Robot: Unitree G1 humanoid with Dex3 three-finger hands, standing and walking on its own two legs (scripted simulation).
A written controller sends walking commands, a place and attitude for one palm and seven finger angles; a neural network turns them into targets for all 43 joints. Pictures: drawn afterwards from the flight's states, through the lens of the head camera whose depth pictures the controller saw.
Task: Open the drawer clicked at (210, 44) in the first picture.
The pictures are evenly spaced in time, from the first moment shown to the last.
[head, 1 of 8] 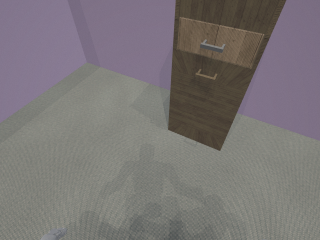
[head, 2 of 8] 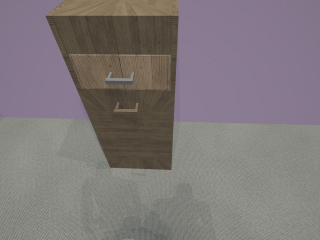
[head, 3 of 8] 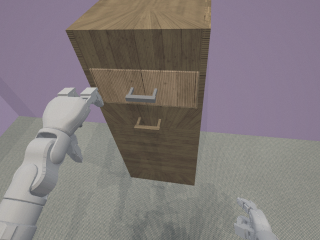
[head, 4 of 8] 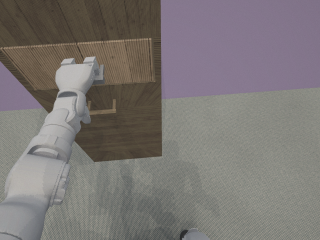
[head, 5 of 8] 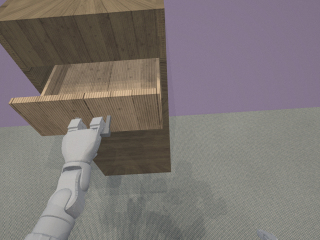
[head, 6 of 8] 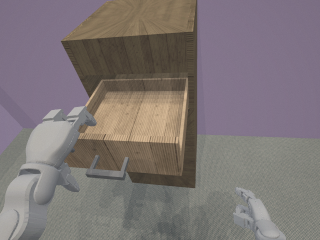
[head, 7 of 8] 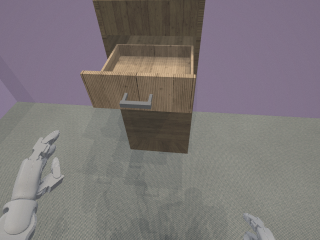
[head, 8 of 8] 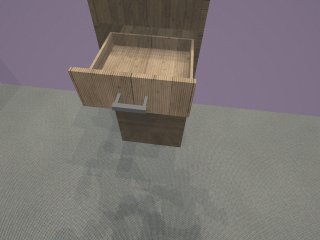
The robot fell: no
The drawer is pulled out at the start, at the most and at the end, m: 0.00 0.30 0.30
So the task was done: yes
